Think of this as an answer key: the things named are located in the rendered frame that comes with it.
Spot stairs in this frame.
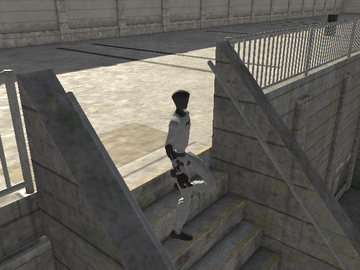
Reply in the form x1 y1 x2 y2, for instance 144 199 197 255
131 147 281 270

